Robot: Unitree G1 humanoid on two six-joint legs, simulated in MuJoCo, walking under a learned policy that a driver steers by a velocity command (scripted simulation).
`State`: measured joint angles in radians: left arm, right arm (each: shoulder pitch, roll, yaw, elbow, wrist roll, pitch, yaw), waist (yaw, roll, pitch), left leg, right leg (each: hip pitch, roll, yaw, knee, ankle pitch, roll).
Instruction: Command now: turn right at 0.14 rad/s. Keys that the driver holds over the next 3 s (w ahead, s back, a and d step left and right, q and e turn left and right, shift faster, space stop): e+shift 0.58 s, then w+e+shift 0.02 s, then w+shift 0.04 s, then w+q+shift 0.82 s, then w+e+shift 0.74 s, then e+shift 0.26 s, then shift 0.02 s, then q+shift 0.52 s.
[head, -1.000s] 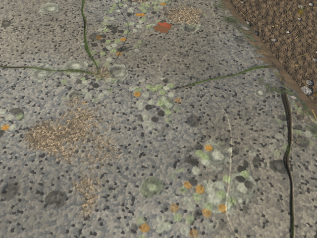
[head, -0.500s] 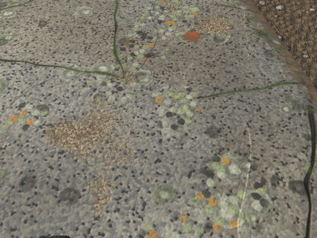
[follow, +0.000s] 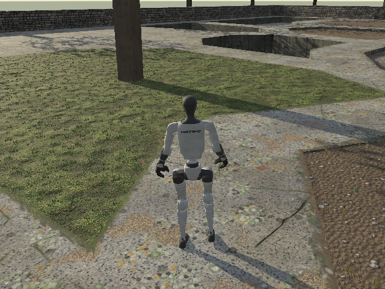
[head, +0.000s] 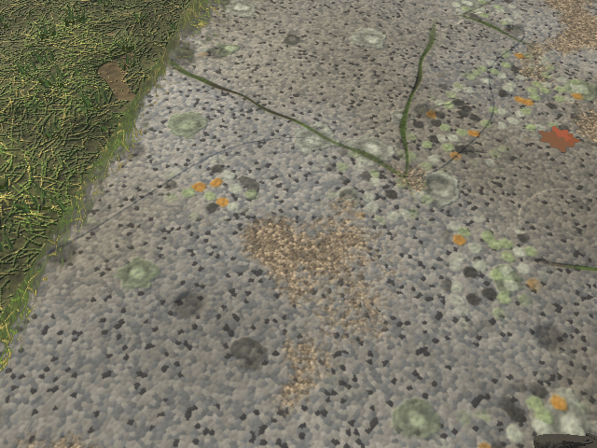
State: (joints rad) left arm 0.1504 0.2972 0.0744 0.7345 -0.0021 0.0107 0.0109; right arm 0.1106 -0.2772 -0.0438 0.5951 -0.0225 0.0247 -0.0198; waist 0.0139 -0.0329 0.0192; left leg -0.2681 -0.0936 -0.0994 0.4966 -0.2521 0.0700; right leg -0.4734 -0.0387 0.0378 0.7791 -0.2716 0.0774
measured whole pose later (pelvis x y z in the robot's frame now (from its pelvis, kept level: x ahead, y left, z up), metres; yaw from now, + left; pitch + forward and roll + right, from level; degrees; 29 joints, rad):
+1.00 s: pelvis +0.10 -0.08 +0.00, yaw -26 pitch +3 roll +0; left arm 0.21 0.23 0.02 0.65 0.06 -0.06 -0.01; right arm 0.41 -0.29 -0.08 0.80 -0.01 -0.01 0.04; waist -0.05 0.03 -0.02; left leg -0.43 0.01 -0.05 1.03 -0.36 0.09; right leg -0.22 -0.02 -0.06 0.48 -0.32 0.00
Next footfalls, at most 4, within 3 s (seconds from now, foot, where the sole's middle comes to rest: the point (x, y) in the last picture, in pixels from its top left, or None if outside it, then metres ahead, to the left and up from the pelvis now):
0.08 right None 0.06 -0.15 -0.78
0.42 left None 0.10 0.09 -0.78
0.90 right None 0.04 -0.19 -0.78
1.36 left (363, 436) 0.51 -0.14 -0.78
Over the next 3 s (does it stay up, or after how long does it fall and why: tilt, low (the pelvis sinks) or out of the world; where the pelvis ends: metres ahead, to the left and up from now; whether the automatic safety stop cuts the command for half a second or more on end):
stays up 1.52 -0.31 -0.01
